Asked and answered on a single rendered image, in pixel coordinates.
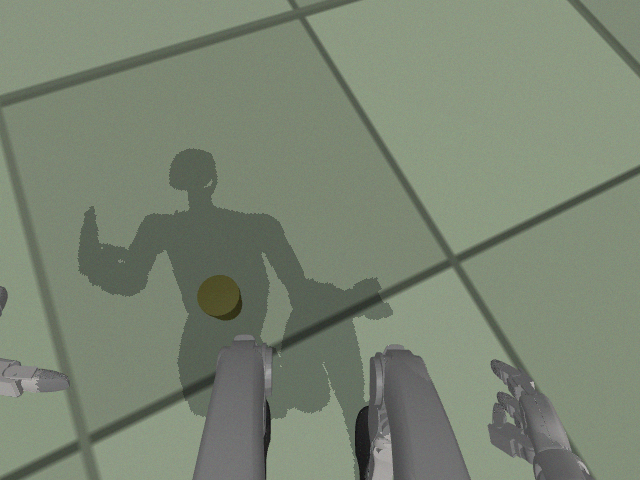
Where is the cup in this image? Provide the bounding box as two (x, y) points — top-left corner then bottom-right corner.
(197, 275), (242, 321)

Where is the right robot arm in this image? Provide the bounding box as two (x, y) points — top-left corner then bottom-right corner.
(533, 449), (594, 480)

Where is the right robot foot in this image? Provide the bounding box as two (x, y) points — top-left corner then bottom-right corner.
(355, 406), (371, 480)

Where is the right robot hand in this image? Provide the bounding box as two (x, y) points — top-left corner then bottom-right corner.
(488, 359), (572, 465)

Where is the left robot hand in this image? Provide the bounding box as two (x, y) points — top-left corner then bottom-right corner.
(0, 286), (70, 398)

